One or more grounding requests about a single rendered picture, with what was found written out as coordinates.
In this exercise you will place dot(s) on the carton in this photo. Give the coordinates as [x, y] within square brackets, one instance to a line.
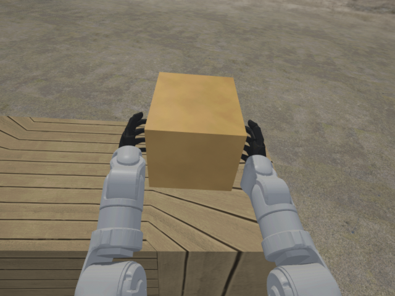
[194, 133]

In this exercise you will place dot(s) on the left robot hand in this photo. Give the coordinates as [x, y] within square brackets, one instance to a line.
[128, 136]

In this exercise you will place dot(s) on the right robot hand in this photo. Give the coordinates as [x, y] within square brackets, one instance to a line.
[256, 141]

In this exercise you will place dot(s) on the left robot upper arm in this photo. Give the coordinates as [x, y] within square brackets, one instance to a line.
[116, 278]

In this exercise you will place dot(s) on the left robot forearm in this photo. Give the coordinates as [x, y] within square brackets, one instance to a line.
[118, 232]

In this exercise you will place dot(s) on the pedestal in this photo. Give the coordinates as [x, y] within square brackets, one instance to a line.
[52, 171]

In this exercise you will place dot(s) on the right robot forearm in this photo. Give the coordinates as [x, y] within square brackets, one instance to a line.
[285, 242]

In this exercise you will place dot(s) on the right robot upper arm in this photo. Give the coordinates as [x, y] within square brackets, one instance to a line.
[308, 279]

